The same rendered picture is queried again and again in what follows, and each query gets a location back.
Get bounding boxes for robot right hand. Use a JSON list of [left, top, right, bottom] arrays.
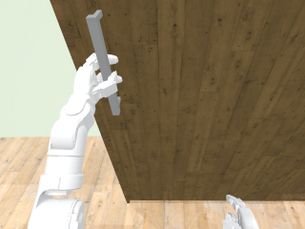
[[222, 195, 259, 229]]

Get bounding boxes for left robot forearm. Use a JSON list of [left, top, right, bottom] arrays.
[[28, 93, 95, 229]]

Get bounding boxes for robot left hand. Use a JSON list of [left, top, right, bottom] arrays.
[[73, 52, 123, 105]]

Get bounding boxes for handle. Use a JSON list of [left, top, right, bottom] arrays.
[[86, 10, 121, 115]]

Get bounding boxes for wardrobe door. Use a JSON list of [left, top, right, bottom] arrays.
[[284, 175, 305, 195], [60, 0, 305, 201]]

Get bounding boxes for left robot upper arm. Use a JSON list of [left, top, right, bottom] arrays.
[[29, 198, 85, 229]]

